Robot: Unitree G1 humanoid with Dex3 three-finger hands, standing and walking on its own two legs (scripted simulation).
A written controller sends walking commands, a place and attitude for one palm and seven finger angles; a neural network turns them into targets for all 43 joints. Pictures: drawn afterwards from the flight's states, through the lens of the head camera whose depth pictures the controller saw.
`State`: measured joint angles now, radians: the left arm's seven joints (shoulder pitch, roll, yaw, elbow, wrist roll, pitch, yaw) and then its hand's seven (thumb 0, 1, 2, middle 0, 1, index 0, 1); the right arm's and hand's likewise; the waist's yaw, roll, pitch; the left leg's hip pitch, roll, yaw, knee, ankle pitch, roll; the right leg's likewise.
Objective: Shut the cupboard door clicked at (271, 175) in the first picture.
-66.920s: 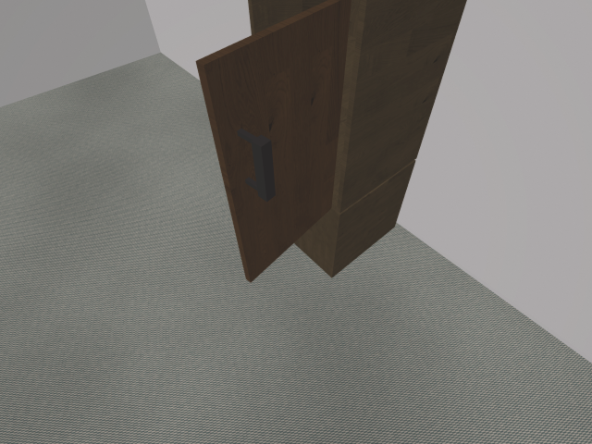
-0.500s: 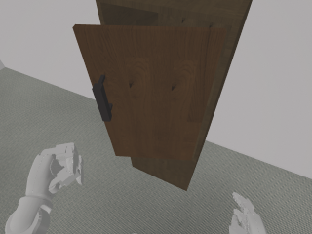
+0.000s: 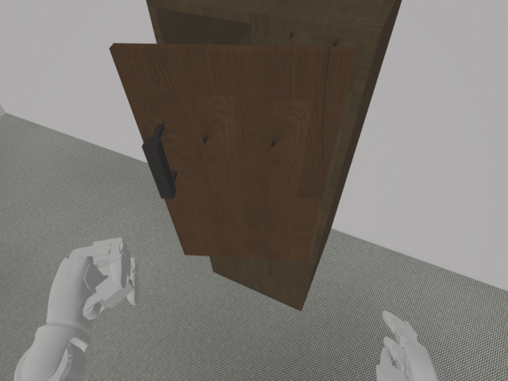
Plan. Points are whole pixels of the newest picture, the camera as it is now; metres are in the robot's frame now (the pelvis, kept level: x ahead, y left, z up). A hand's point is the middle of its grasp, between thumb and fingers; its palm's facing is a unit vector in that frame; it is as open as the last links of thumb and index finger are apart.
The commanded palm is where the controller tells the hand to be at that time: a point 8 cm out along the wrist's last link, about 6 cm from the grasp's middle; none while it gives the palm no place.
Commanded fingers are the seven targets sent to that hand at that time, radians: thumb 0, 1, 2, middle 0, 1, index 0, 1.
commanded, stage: bring the fist close to the handle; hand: left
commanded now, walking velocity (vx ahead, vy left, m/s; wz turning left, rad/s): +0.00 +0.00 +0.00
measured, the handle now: (163, 162) +0.46 +0.20 +0.09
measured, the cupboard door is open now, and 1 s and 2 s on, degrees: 22 22 13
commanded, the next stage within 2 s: push the door shut along its arc in 1.34 s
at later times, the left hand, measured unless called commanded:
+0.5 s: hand (155, 235) +0.30 +0.17 +0.09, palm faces +0.00 -1.00 -0.02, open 3.1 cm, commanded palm +0.28 +0.22 +0.09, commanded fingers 0.00 0.90 0.90 -1.30 -1.50 -1.30 -1.50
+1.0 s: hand (174, 197) +0.37 +0.16 +0.10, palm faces +0.01 -1.00 -0.02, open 3.1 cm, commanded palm +0.34 +0.21 +0.09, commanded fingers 0.00 0.90 0.90 -1.30 -1.50 -1.30 -1.50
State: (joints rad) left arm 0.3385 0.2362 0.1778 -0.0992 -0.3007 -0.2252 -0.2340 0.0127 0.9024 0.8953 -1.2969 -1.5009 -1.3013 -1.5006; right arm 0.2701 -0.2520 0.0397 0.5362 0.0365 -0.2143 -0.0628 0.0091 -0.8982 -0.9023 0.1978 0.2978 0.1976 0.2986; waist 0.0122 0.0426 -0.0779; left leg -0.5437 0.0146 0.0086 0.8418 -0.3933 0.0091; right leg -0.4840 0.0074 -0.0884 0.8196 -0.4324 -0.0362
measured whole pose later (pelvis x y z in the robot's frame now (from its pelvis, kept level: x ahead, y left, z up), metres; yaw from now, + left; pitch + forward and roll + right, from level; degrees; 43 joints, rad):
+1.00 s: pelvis +0.00 +0.00 +0.01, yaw -1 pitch +7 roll +0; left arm -0.30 0.23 0.18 0.48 -0.20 -0.23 -0.13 0.01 0.90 0.90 -1.30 -1.50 -1.30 -1.50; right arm 0.26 -0.25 0.03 0.62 0.03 -0.12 -0.05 0.01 -0.90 -0.90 0.20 0.30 0.20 0.30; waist -0.03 0.03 -0.06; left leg -0.54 0.01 0.04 0.78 -0.36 0.02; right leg -0.50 0.00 -0.06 0.78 -0.40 -0.03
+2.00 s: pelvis -0.01 +0.01 +0.00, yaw -1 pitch +11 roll -1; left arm -0.69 0.34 0.20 0.95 -0.20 -0.33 -0.28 0.01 0.90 0.90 -1.31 -1.50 -1.30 -1.50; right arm 0.33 -0.28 0.02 0.67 0.04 -0.07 -0.05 0.00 -0.90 -0.90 0.20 0.30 0.20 0.30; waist -0.07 0.03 -0.06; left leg -0.66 0.01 0.02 0.84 -0.36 0.03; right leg -0.61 0.00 -0.07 0.82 -0.40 -0.02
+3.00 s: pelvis +0.00 +0.01 -0.02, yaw -2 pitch +21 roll -3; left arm -1.15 0.50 0.22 1.28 -0.13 -0.26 -0.44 -0.02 0.87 0.95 -1.29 -1.50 -1.30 -1.50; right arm 0.41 -0.28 0.03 0.69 0.00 -0.05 -0.04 0.00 -0.90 -0.90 0.20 0.30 0.20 0.30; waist -0.20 0.05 -0.08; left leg -0.92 0.03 0.01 0.97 -0.41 0.03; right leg -0.85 0.02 -0.09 0.91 -0.43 -0.02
